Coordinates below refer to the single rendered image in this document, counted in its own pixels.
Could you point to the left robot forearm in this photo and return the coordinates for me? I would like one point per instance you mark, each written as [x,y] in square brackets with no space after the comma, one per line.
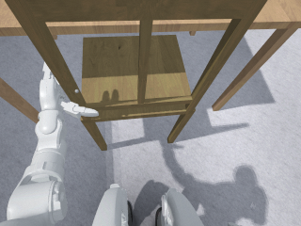
[50,155]

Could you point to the left robot thigh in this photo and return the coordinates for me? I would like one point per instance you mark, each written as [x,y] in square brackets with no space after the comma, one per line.
[113,203]

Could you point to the robot left upper arm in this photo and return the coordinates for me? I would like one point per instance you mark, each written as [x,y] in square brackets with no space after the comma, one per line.
[37,204]

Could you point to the left robot hand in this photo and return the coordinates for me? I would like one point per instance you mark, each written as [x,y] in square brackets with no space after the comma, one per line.
[50,93]

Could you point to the table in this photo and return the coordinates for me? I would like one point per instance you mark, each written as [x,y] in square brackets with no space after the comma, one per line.
[282,15]

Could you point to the chair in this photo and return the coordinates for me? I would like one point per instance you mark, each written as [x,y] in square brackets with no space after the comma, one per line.
[133,77]

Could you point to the right robot shin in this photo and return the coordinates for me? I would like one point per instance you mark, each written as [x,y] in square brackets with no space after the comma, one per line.
[167,221]

